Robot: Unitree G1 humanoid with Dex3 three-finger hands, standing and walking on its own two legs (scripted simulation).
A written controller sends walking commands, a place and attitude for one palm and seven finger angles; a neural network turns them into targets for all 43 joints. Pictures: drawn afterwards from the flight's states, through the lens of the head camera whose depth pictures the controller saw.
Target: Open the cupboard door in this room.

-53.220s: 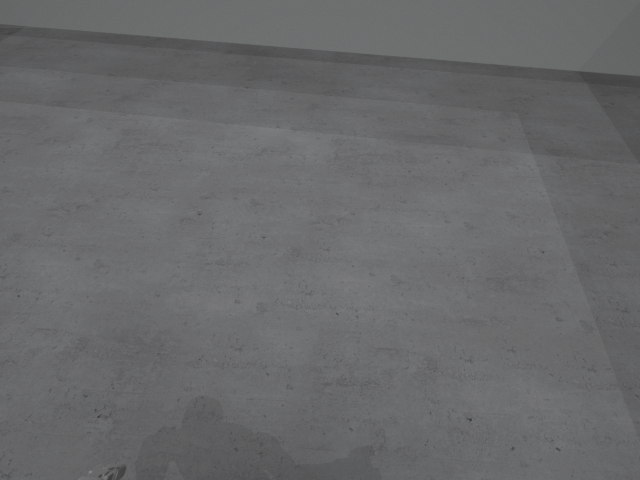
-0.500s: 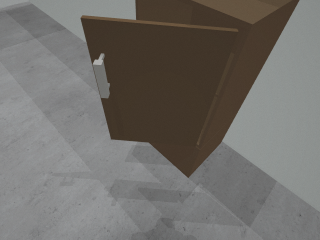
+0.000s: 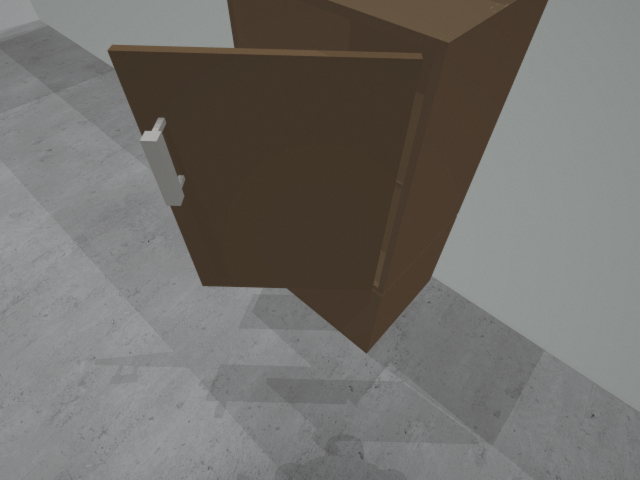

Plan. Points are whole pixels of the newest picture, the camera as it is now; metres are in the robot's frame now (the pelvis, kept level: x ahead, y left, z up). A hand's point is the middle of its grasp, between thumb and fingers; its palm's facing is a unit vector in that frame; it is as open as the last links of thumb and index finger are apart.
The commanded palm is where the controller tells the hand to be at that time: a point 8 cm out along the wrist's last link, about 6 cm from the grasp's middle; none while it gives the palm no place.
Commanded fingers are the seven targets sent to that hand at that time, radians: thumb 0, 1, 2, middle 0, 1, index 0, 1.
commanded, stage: come to a stop and stand still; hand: left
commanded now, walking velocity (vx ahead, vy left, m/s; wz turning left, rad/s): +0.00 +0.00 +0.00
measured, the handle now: (167, 162) +0.56 +0.29 +0.06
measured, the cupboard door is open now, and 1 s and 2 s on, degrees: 41 41 41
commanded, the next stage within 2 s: look again from close up in 0.34 s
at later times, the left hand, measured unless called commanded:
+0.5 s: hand out of the picture +0.03 +0.20 -0.16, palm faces +0.00 -0.97 -0.25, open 7.4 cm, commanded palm none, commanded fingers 0.00 0.90 0.90 -0.20 -0.30 -0.20 -0.30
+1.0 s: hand out of the picture +0.05 +0.18 -0.16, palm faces -0.01 -0.97 -0.23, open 7.4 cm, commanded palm none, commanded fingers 0.00 0.90 0.90 -0.20 -0.30 -0.20 -0.30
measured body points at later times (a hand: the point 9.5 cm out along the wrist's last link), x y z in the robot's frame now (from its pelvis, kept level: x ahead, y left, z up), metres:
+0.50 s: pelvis +0.00 +0.01 +0.00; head +0.01 -0.01 +0.45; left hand +0.03 +0.25 -0.14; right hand +0.02 -0.22 -0.16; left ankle -0.03 +0.11 -0.73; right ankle +0.00 -0.11 -0.73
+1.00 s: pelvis +0.01 -0.01 +0.01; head +0.02 -0.01 +0.46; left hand +0.05 +0.23 -0.14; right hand +0.04 -0.26 -0.15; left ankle -0.03 +0.11 -0.73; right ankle +0.00 -0.11 -0.73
